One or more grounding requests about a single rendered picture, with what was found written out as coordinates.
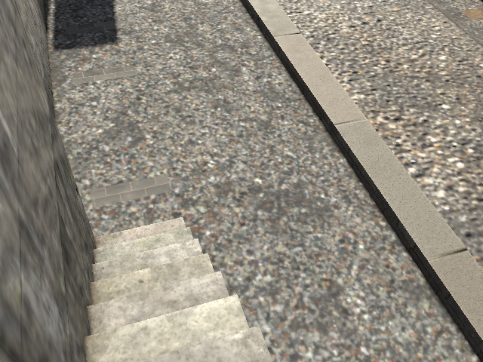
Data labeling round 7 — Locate stairs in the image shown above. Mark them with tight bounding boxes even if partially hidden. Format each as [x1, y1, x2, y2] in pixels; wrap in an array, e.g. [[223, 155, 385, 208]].
[[84, 217, 272, 362]]

